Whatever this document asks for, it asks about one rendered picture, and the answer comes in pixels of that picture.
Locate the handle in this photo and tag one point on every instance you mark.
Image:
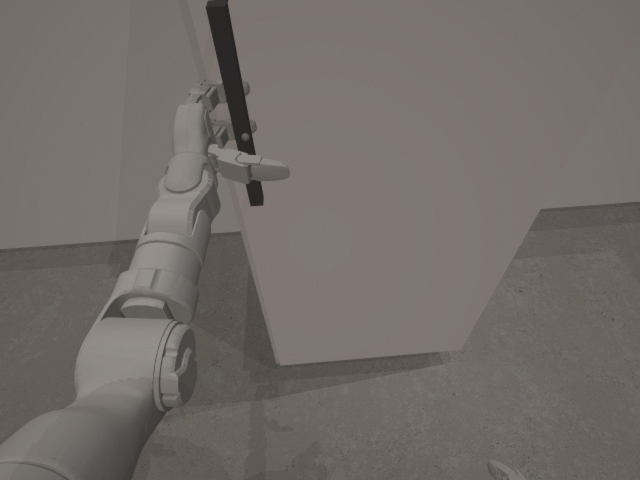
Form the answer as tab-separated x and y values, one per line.
223	38

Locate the robot right hand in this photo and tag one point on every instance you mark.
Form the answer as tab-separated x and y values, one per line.
500	471

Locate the fridge door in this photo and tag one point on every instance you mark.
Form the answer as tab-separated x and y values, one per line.
422	138

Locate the left robot forearm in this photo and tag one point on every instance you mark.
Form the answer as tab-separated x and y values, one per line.
161	282

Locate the robot left upper arm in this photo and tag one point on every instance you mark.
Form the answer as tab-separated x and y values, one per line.
130	373

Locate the robot left hand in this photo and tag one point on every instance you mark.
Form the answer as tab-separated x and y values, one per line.
195	132

